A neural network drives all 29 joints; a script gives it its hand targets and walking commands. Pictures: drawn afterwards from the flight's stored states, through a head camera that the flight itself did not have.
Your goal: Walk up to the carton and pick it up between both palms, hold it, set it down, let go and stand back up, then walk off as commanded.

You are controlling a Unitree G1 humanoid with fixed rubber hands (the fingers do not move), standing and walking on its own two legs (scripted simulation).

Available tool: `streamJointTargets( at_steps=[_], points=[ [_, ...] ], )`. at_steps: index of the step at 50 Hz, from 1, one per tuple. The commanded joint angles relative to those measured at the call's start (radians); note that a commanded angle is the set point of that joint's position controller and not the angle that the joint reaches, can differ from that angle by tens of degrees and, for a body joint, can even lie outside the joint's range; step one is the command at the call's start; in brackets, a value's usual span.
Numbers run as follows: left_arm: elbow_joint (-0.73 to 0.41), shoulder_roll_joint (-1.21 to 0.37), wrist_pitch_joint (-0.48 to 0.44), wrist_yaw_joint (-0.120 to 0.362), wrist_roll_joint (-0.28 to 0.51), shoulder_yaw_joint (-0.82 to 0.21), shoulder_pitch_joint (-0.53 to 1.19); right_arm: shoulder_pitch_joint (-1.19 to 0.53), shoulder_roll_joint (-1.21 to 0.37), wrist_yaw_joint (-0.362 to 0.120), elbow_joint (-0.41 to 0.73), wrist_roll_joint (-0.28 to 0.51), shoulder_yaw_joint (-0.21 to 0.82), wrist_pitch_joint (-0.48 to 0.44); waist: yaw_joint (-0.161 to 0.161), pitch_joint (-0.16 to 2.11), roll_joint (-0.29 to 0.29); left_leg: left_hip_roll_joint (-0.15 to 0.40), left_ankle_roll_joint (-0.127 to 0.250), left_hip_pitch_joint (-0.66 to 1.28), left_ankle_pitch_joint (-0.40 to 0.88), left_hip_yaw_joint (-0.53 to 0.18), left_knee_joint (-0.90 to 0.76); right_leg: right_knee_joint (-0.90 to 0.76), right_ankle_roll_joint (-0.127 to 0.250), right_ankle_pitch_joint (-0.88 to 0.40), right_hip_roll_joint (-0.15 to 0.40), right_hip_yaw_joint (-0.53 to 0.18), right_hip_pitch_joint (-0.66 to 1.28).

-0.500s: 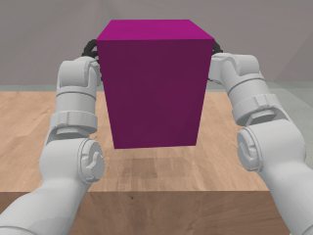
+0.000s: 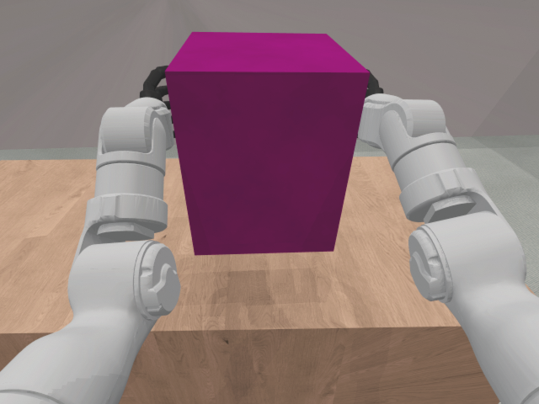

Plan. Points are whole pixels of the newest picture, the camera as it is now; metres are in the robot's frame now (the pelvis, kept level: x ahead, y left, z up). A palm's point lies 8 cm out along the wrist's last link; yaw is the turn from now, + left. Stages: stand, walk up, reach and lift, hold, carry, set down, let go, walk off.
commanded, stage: hold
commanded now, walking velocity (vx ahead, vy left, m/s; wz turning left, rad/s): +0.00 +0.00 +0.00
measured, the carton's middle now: (262, 141) +0.38 +0.00 +0.29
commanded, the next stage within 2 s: set down in 0.14 s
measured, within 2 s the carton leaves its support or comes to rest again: neither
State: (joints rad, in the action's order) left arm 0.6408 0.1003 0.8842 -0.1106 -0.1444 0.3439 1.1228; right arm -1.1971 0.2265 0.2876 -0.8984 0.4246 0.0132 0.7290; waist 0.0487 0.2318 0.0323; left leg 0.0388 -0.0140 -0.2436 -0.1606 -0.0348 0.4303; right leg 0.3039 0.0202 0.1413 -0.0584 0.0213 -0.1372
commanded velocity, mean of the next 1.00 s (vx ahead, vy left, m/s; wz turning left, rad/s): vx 0.00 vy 0.00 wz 0.00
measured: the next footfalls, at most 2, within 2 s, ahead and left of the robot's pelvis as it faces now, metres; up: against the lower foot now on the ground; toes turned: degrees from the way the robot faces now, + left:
none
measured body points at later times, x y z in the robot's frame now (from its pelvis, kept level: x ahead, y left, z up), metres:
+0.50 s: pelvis +0.01 +0.00 +0.00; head -0.09 +0.02 +0.44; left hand +0.40 +0.17 +0.32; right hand +0.41 -0.13 +0.32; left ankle +0.05 +0.12 -0.74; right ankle +0.02 -0.11 -0.74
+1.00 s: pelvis +0.02 +0.00 +0.00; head -0.04 +0.03 +0.45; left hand +0.42 +0.16 +0.25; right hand +0.43 -0.13 +0.23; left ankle +0.05 +0.12 -0.74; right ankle +0.02 -0.11 -0.74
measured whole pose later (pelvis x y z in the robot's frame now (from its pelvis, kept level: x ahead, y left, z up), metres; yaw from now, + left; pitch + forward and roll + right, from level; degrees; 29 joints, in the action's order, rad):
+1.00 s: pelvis +0.02 +0.00 +0.00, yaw +3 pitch -6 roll -1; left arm 0.57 0.05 0.61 -0.09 -0.21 0.29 0.93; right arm -0.94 0.11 0.22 -0.83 0.26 -0.05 0.37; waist 0.07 0.05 -0.05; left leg 0.01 -0.02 -0.12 -0.17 -0.07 0.40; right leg 0.29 0.02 0.18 -0.04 0.06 -0.01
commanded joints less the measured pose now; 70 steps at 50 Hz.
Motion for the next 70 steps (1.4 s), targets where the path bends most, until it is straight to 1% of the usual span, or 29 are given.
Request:
streamJointTargets(
  at_steps=[1,2,3,7,8,11,13,16,17,20,22,25,30,36,37,40,43,45,47,48,51,52,57,59,61,62,67,68,70],
  points=[
    [-0.207,-0.581,-0.095,0.175,0.205,-0.268,0.923,-1.017,-0.745,-0.132,0.418,0.203,0.138,-0.06,0.004,0.431,-0.03,-0.061,-0.01,0.2,0.162,-0.032,-0.026,-0.063,-0.063,-0.136,-0.018,-0.079,0.049],
    [-0.147,-0.579,-0.085,0.182,0.189,-0.251,0.905,-1.066,-0.72,-0.126,0.426,0.196,0.115,-0.065,-0.006,0.387,-0.023,-0.065,-0.007,0.18,0.138,-0.03,-0.044,-0.071,-0.059,-0.097,-0.021,-0.063,0.033],
    [-0.165,-0.61,-0.08,0.186,0.201,-0.281,0.866,-1.01,-0.697,-0.122,0.431,0.19,0.1,-0.067,0.029,0.399,-0.009,-0.06,-0.017,0.201,0.153,-0.028,-0.04,-0.073,-0.052,-0.125,-0.025,-0.071,0.048],
    [-0.188,-0.612,-0.073,0.192,0.195,-0.272,0.845,-1.0,-0.7,-0.114,0.449,0.212,0.118,-0.058,0.023,0.392,-0.003,-0.07,-0.019,0.207,0.194,-0.027,-0.027,-0.063,-0.057,-0.176,-0.023,-0.07,0.061],
    [-0.224,-0.599,-0.088,0.193,0.159,-0.267,0.862,-0.946,-0.718,-0.111,0.391,0.167,0.12,-0.067,0.029,0.385,-0.005,-0.093,0.008,0.236,0.215,-0.044,-0.061,-0.055,-0.067,-0.159,-0.032,-0.023,0.084],
    [-0.224,-0.6,-0.127,0.195,0.161,-0.28,0.957,-1.005,-0.713,-0.117,0.338,0.121,0.062,-0.097,0.049,0.338,0.009,-0.072,-0.005,0.244,0.132,-0.046,-0.074,-0.073,-0.06,-0.042,-0.026,-0.011,0.034],
    [-0.253,-0.653,-0.172,0.183,0.176,-0.314,1.02,-1.097,-0.727,-0.143,0.384,0.124,0.071,-0.179,0.014,0.427,0.057,-0.062,-0.013,0.265,0.16,-0.044,-0.057,-0.056,-0.047,-0.04,-0.022,0.001,0.03],
    [-0.288,-0.655,-0.23,0.175,0.163,-0.342,1.046,-1.041,-0.747,-0.16,0.368,0.077,0.084,-0.243,0.026,0.466,0.062,-0.059,-0.028,0.294,0.202,-0.044,-0.051,-0.057,-0.033,-0.07,-0.03,0.022,0.051],
    [-0.185,-0.627,-0.243,0.185,0.122,-0.311,1.018,-1.002,-0.729,-0.162,0.26,0.036,0.067,-0.253,0.021,0.396,0.056,-0.058,-0.021,0.271,0.171,-0.03,-0.064,-0.06,-0.04,-0.044,-0.024,0.016,0.045],
    [-0.113,-0.615,-0.261,0.204,0.091,-0.277,0.87,-0.915,-0.734,-0.166,0.267,0.007,0.083,-0.282,0.019,0.362,-0.011,-0.074,-0.01,0.271,0.189,-0.027,-0.071,-0.072,-0.053,-0.091,-0.02,0.021,0.08],
    [0.005,-0.578,-0.259,0.233,0.031,-0.205,0.794,-0.873,-0.697,-0.16,0.164,-0.059,0.022,-0.297,0.02,0.246,-0.024,-0.081,0.002,0.25,0.117,-0.008,-0.097,-0.088,-0.067,-0.037,-0.007,0.017,0.069],
    [0.003,-0.589,-0.277,0.252,0.026,-0.198,0.777,-0.866,-0.69,-0.167,0.145,-0.077,0.001,-0.34,0.025,0.221,-0.015,-0.079,0.001,0.289,0.111,0.007,-0.109,-0.097,-0.06,-0.015,-0.002,0.022,0.087],
    [-0.143,-0.697,-0.308,0.235,0.075,-0.334,0.797,-0.938,-0.678,-0.15,0.337,-0.059,0.032,-0.433,0.074,0.359,0.07,-0.086,-0.041,0.399,0.336,-0.007,-0.034,-0.069,-0.051,-0.195,-0.018,0.049,0.126],
    [-0.24,-0.756,-0.335,0.204,0.098,-0.411,0.783,-0.978,-0.738,-0.157,0.498,-0.07,0.119,-0.481,0.053,0.41,0.026,-0.08,-0.038,0.42,0.36,-0.019,-0.028,-0.053,-0.053,-0.223,-0.022,0.059,0.144],
    [-0.234,-0.76,-0.336,0.199,0.115,-0.429,0.751,-0.951,-0.713,-0.153,0.492,-0.08,0.115,-0.479,0.076,0.396,0.033,-0.08,-0.041,0.412,0.379,-0.024,-0.011,-0.053,-0.055,-0.249,-0.017,0.059,0.143],
    [-0.251,-0.773,-0.336,0.198,0.107,-0.451,0.727,-0.935,-0.732,-0.149,0.545,-0.077,0.149,-0.492,0.06,0.428,0.045,-0.08,-0.048,0.452,0.363,-0.019,-0.011,-0.042,-0.053,-0.229,-0.012,0.053,0.14],
    [-0.224,-0.752,-0.334,0.195,0.092,-0.432,0.713,-0.92,-0.738,-0.154,0.511,-0.098,0.154,-0.48,0.057,0.366,0.026,-0.08,-0.033,0.392,0.263,-0.014,-0.038,-0.043,-0.057,-0.165,0.001,0.046,0.12],
    [-0.245,-0.771,-0.332,0.183,0.098,-0.466,0.675,-0.892,-0.739,-0.161,0.514,-0.09,0.164,-0.49,0.037,0.432,0.064,-0.072,-0.047,0.422,0.305,-0.013,-0.029,-0.044,-0.05,-0.184,-0.001,0.047,0.132],
    [-0.215,-0.748,-0.335,0.189,0.074,-0.43,0.613,-0.812,-0.754,-0.159,0.458,-0.094,0.186,-0.474,0.032,0.359,0.025,-0.079,-0.038,0.401,0.302,-0.008,-0.037,-0.049,-0.056,-0.21,-0.003,0.044,0.125],
    [-0.256,-0.759,-0.337,0.189,0.077,-0.446,0.636,-0.841,-0.755,-0.161,0.541,-0.09,0.192,-0.492,0.025,0.441,0.035,-0.075,-0.043,0.422,0.344,-0.012,-0.019,-0.027,-0.064,-0.25,-0.007,0.052,0.143],
    [-0.239,-0.747,-0.339,0.194,0.082,-0.443,0.579,-0.776,-0.772,-0.154,0.485,-0.102,0.219,-0.472,0.024,0.37,0.031,-0.081,-0.038,0.388,0.351,-0.005,-0.031,-0.029,-0.074,-0.28,0.005,0.033,0.167],
    [-0.253,-0.748,-0.34,0.2,0.086,-0.457,0.58,-0.75,-0.778,-0.152,0.5,-0.099,0.224,-0.475,0.048,0.365,0.013,-0.083,-0.046,0.385,0.355,-0.009,-0.027,-0.024,-0.081,-0.316,-0.001,0.033,0.169],
    [-0.273,-0.737,-0.343,0.197,0.072,-0.42,0.543,-0.789,-0.838,-0.152,0.59,-0.063,0.297,-0.476,-0.011,0.404,-0.033,-0.092,-0.027,0.359,0.372,-0.006,-0.031,-0.008,-0.095,-0.391,-0.008,0.028,0.205],
    [-0.258,-0.747,-0.342,0.201,0.07,-0.42,0.522,-0.751,-0.836,-0.155,0.529,-0.068,0.282,-0.466,-0.005,0.339,-0.014,-0.093,-0.033,0.351,0.354,-0.007,-0.038,-0.009,-0.093,-0.367,-0.006,0.026,0.196],
    [-0.319,-0.749,-0.35,0.199,0.059,-0.436,0.528,-0.734,-0.854,-0.16,0.581,-0.075,0.29,-0.483,-0.006,0.377,-0.021,-0.085,-0.042,0.384,0.413,-0.005,-0.023,-0.01,-0.088,-0.38,-0.01,0.037,0.194],
    [-0.333,-0.776,-0.357,0.198,0.082,-0.468,0.554,-0.748,-0.847,-0.156,0.601,-0.077,0.276,-0.486,0.018,0.387,-0.008,-0.083,-0.047,0.39,0.393,-0.009,-0.026,-0.013,-0.084,-0.352,-0.015,0.037,0.169],
    [-0.295,-0.756,-0.37,0.208,0.071,-0.433,0.554,-0.71,-0.858,-0.158,0.557,-0.12,0.253,-0.495,-0.004,0.339,-0.028,-0.084,-0.029,0.359,0.305,-0.002,-0.049,-0.014,-0.09,-0.297,-0.006,0.029,0.166],
    [-0.232,-0.723,-0.364,0.213,0.039,-0.409,0.505,-0.668,-0.856,-0.159,0.509,-0.134,0.247,-0.473,0.008,0.256,-0.036,-0.09,-0.023,0.33,0.267,0.007,-0.068,-0.022,-0.092,-0.32,0.008,0.013,0.155],
    [-0.279,-0.775,-0.384,0.209,0.066,-0.456,0.553,-0.703,-0.861,-0.165,0.562,-0.141,0.228,-0.509,0.023,0.375,-0.002,-0.085,-0.04,0.372,0.293,0.007,-0.054,-0.012,-0.079,-0.31,-0.001,0.03,0.155]
  ],
)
